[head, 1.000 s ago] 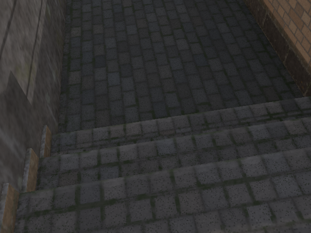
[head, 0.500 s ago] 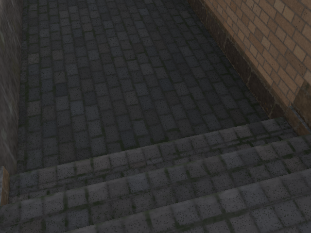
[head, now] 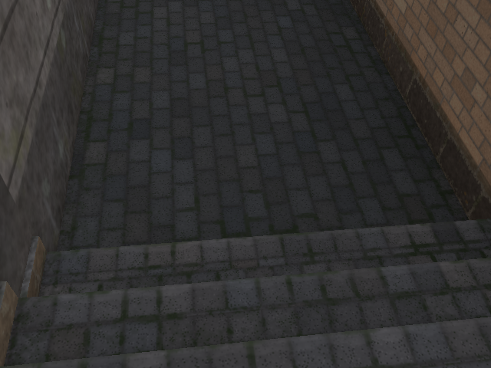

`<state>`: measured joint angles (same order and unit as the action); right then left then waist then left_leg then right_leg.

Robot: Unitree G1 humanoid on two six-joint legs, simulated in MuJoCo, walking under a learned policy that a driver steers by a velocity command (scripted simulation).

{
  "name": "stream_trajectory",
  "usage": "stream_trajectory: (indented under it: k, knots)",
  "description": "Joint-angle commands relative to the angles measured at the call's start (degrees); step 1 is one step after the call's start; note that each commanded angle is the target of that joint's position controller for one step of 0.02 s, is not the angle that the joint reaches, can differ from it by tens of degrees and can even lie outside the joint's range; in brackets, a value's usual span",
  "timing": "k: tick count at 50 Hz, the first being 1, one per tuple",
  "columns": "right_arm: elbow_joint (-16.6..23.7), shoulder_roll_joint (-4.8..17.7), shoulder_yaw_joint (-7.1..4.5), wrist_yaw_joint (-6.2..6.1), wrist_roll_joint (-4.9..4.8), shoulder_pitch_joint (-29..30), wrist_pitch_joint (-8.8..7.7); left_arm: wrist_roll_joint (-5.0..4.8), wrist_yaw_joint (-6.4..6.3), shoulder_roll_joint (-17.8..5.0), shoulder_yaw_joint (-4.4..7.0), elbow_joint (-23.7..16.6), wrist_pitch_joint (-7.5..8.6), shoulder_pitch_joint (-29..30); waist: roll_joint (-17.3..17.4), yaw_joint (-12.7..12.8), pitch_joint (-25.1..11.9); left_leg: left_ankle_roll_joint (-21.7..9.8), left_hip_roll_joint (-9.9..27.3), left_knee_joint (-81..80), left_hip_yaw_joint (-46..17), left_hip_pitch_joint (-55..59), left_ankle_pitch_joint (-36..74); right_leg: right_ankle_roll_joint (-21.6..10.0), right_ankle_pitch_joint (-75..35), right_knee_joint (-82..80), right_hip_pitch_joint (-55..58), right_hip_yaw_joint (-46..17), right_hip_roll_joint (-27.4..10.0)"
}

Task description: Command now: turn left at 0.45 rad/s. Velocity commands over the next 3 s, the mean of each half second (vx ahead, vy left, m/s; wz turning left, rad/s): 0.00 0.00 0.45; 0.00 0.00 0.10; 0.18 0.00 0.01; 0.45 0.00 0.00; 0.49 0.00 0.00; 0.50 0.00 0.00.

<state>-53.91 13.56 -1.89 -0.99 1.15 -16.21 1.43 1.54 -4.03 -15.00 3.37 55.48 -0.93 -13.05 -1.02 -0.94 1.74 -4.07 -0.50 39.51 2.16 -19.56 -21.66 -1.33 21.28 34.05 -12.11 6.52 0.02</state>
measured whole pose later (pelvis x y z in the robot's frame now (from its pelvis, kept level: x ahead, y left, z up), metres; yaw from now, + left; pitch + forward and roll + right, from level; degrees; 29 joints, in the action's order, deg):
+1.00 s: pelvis +0.00 -0.02 +0.02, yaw +15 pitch -1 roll +0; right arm -53.8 12.1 -1.4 -1.8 0.7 -14.1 1.3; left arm 0.7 -1.5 -12.5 0.9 52.1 -0.2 -11.1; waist -0.2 0.0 2.5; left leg 0.0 -1.2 22.3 -3.9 -6.2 -14.8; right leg -2.6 11.3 22.5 -9.8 -1.4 3.2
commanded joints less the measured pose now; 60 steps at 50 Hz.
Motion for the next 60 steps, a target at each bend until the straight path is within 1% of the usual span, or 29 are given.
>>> stream_trajectory:
  k: [1, 2, 3, 5, 6, 8, 10, 11, 13, 16, 23, 26, 27, 28, 29, 30, 31, 34, 36, 38, 41, 43, 44, 45, 46, 47, 57, 58, 60]
  knots:
    - [4.0, 7.5, -2.08, -0.31, 0.17, -2.4, -1.61, 0.15, 0.41, -7.4, 1.89, -3.1, -0.08, -1.7, 5.7, 0.0, -2.9, -2.1, 4.5, -16.7, -11.4, 6.7, 18.7, -2.6, -18.7, 9.2, -3.3, -3.2, -8.5]
    - [4.8, 15.0, -4.06, -0.22, -0.03, -4.9, -1.64, -1.01, 0.26, -3.9, 1.02, -6.8, -0.48, 1.8, 20.1, -2.0, -2.3, -10.9, 20.0, -22.4, -34.3, 12.6, 41.8, 1.7, 11.3, 22.0, -19.5, 1.5, 3.8]
    - [3.8, 12.9, -3.44, 0.19, -0.37, -9.2, -1.49, -0.63, -0.02, -4.2, 0.69, -6.7, -1.31, 2.0, 13.2, -2.2, -5.3, -14.6, 21.3, -22.0, -36.9, 14.6, 42.3, 0.8, 17.5, 30.1, -20.0, -7.1, 2.4]
    - [6.0, 9.9, -3.14, -0.44, -0.41, -3.0, -0.9, -1.07, 0.51, -4.0, 0.53, -5.8, -1.26, 3.1, 3.6, -0.1, -1.5, -12.1, 15.3, -21.1, -26.7, 11.3, 32.2, 0.6, 8.2, 31.3, -21.8, -9.3, -0.5]
    - [7.3, 9.0, -3.02, -0.78, -0.63, -0.6, -0.61, -0.74, 0.82, -4.7, 0.66, -6.2, -0.78, 4.5, 3.8, 0.3, -1.2, -10.2, 12.7, -21.7, -24.5, 11.8, 29.4, 0.5, 4.4, 29.1, -22.6, -9.7, -1.2]
    - [8.4, 7.7, -2.78, -0.72, -0.85, -0.3, -0.66, -0.08, 1.57, -5.1, 0.73, -6.0, -0.66, 3.6, 5.2, 0.4, -4.5, -9.6, 10.3, -21.3, -21.6, 14.2, 35.2, 1.1, 0.4, 28.5, -21.2, -9.0, -0.3]
    - [8.0, 9.3, -3.46, -0.5, -0.57, -2.5, -0.78, -0.51, 2.02, -4.3, 0.53, -7.4, -1.08, 3.3, 4.7, 0.8, -6.3, -9.6, 10.2, -20.2, -21.3, 15.6, 39.5, 2.5, 0.4, 28.2, -20.2, -9.4, 0.1]
    - [8.4, 9.7, -3.73, -0.38, -0.57, -2.6, -0.63, -0.65, 2.05, -4.3, 0.44, -7.8, -1.28, 3.8, 3.8, 0.6, -6.2, -9.6, 10.0, -20.3, -21.4, 15.7, 38.2, 3.0, 0.4, 27.3, -20.7, -9.4, 0.2]
    - [9.0, 9.4, -3.85, -0.57, -0.17, -3.1, -0.07, -0.29, 1.86, -2.9, 0.02, -9.4, -1.11, 5.0, 5.8, -0.1, -4.8, -9.5, 8.8, -21.5, -22.4, 14.5, 29.8, 3.6, -0.3, 22.8, -21.4, -9.2, 1.1]
    - [10.3, 9.4, -4.23, -0.45, -0.19, -3.0, 0.05, -0.05, 1.9, -3.6, 0.06, -11.1, -1.54, 5.9, 7.1, -0.4, -4.6, -9.8, 9.0, -22.3, -25.2, 13.4, 22.1, 3.9, -0.6, 19.4, -21.1, -9.7, 1.6]
    - [12.3, 8.7, -3.98, -0.04, 0.74, 0.8, 0.62, -0.9, 1.55, -3.1, -0.36, -12.7, -0.61, 4.8, 8.7, -0.9, -4.8, -8.4, 8.4, -22.2, -26.8, 7.2, 19.5, 1.4, 0.4, 7.1, -8.4, -8.4, 2.7]
    - [12.7, 7.9, -3.45, -0.24, -0.07, 3.4, 1.05, -1.02, 1.29, -2.3, -0.56, -11.7, 0.24, -0.4, 7.7, 2.1, -4.3, -4.9, 6.6, -18.9, -27.2, 4.0, 17.9, -0.7, -6.7, -10.7, 1.7, -7.8, 2.5]
    - [12.7, 6.4, -2.92, -0.35, -0.15, 2.0, 0.91, -0.54, 1.03, -3.4, -0.44, -11.9, 0.78, -0.1, 4.5, 1.4, -4.0, -2.0, 4.5, -17.2, -26.3, 1.0, 11.6, -1.4, -9.7, -16.6, 5.9, -11.9, -0.9]
    - [12.8, 2.8, -1.93, -0.3, -0.36, -1.7, 0.67, 0.51, 0.75, -6.3, -0.33, -13.1, 1.16, 0.9, -6.0, -0.5, -5.6, 0.9, -0.8, -7.9, -19.7, -1.9, -0.7, -3.6, -7.6, -22.3, 8.9, -25.5, -13.3]
    - [12.8, 5.0, -2.6, -0.74, -0.92, -1.4, 0.66, 0.49, 1.19, -8.9, -0.34, -14.5, 1.18, 5.4, -9.7, -1.2, -2.3, 2.6, -7.7, -3.4, -11.4, -4.2, -7.8, -9.8, -16.7, -23.3, 1.1, -33.4, -20.3]
    - [12.1, 7.1, -3.12, -0.89, -0.19, -0.4, 0.92, 0.36, 1.52, -6.6, -0.66, -13.9, 1.34, 5.0, -6.8, -0.5, -2.2, 3.7, -4.4, 3.8, -11.3, 0.3, -8.0, -13.3, -19.0, -22.0, -2.7, -31.5, -20.0]
    - [11.3, 6.7, -3.13, -0.6, -0.46, -0.2, 1.07, -0.13, 1.79, -3.6, -1.52, -13.6, 1.61, 6.5, -4.8, -1.3, -1.5, 4.3, -3.9, 6.0, -11.2, 1.3, -5.3, -12.7, -20.0, -21.6, -3.2, -27.0, -16.4]
    - [9.0, 5.6, -2.82, -0.2, -0.17, -1.6, 1.74, -0.34, 1.66, -3.8, -1.65, -12.8, 2.05, 6.0, -6.5, -1.6, -1.8, 6.1, -3.8, 6.9, -8.6, 1.0, -3.3, -9.7, -27.6, -18.4, 0.8, -18.4, -9.9]
    - [8.4, 3.3, -1.92, -0.3, -0.58, -0.1, 1.78, -0.15, 2.0, -3.7, -1.79, -11.7, 1.86, 3.5, -6.1, 0.0, -2.3, 6.9, -2.9, 1.7, -6.4, 1.3, -4.1, -9.3, -30.1, -16.2, 4.7, -17.6, -9.3]
    - [8.2, 3.0, -1.49, -0.65, -1.19, 1.8, 1.78, -0.08, 2.15, -4.4, -1.62, -10.6, 1.67, 1.7, -7.2, 1.5, -2.8, 7.0, -2.2, -4.6, -4.6, 2.7, -3.2, -9.5, -31.3, -14.8, 7.0, -18.8, -9.6]
    - [6.3, 2.9, -1.04, -1.14, -1.4, 0.2, 1.22, -0.3, 2.19, -5.3, -1.29, -9.3, 1.45, 1.8, -6.3, 0.2, -3.1, 6.1, -1.1, -20.1, -4.0, 9.7, 10.0, -7.4, -32.7, -12.8, 6.6, -19.0, -8.7]
    - [5.7, 5.7, -1.26, -1.32, -0.25, -0.4, 0.18, -0.47, 2.57, -4.2, -1.53, -9.2, 2.0, 1.0, -2.9, 0.8, -5.3, 5.1, 4.5, -21.4, -10.8, 18.1, 19.1, -4.0, -25.8, -12.7, 1.9, -19.0, -7.3]
    - [4.6, 7.2, -1.53, -1.0, -0.64, 1.2, -0.03, -1.11, 2.87, -3.6, -1.32, -8.7, 2.03, -0.4, 3.5, 3.2, -2.9, 3.5, 5.4, -17.9, -11.1, 14.6, 22.8, -3.4, -21.6, -15.1, 2.0, -15.8, -3.8]
    - [4.0, 4.5, -0.97, -0.52, -0.71, 1.2, -0.33, -1.06, 2.64, -3.8, -1.28, -7.4, 1.75, 0.7, 3.6, 1.4, -2.5, 2.8, 4.8, -18.5, -10.7, 11.8, 19.1, -3.0, -18.0, -15.1, 4.7, -14.8, -3.1]
    - [3.3, 3.4, -0.57, -0.44, -0.53, 1.0, -0.66, -0.88, 2.47, -3.7, -1.19, -6.9, 1.43, 1.6, 3.6, 1.0, -1.2, 2.9, 4.6, -19.5, -10.6, 10.2, 17.1, -2.9, -17.2, -14.6, 5.4, -14.6, -3.1]
    - [2.8, 4.8, -0.79, -0.7, -0.29, 1.4, -0.69, -1.04, 2.33, -4.0, -1.02, -6.5, 1.33, 2.1, 3.8, 0.9, -0.9, 3.0, 4.3, -20.7, -10.7, 9.7, 16.2, -3.1, -18.0, -14.4, 5.8, -14.6, -3.3]
    - [-3.2, 3.6, 0.2, -1.69, -0.35, -0.1, -1.24, -0.94, 2.2, -3.2, -0.93, 0.4, 0.61, -0.1, 2.1, 1.6, 1.4, 2.3, 4.7, -22.7, -10.8, 10.5, 14.0, -2.7, -15.7, -16.6, 4.9, -14.7, -3.4]
    - [-3.9, 3.3, 0.35, -1.69, -0.23, -0.9, -1.24, -0.91, 2.22, -3.1, -0.96, 1.1, 0.52, -0.7, 1.9, 1.6, 0.2, 2.0, 4.2, -23.2, -10.6, 10.9, 9.0, -2.7, -10.5, -17.0, 5.3, -14.5, -2.9]
    - [-4.2, 4.7, -0.3, -1.6, 0.1, -1.8, -0.9, -0.74, 2.28, -4.4, -0.31, 1.6, 0.06, -1.1, 2.1, 1.3, 1.7, 0.1, 2.5, -21.6, -10.6, 8.7, -7.8, -4.1, 6.0, -14.5, 1.8, -13.7, -0.7]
